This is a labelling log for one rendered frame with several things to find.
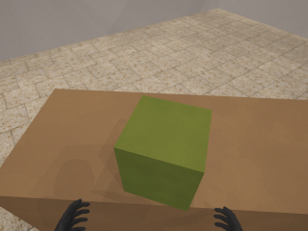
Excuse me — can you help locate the left robot hand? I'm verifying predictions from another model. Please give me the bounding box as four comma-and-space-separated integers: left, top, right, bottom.
54, 198, 90, 231

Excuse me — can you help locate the pedestal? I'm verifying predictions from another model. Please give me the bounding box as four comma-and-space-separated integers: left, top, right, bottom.
0, 89, 308, 231

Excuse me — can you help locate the right robot hand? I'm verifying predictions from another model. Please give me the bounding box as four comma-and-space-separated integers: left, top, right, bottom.
214, 206, 243, 231

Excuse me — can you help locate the carton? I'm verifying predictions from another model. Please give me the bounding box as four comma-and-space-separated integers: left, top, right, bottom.
114, 95, 213, 212

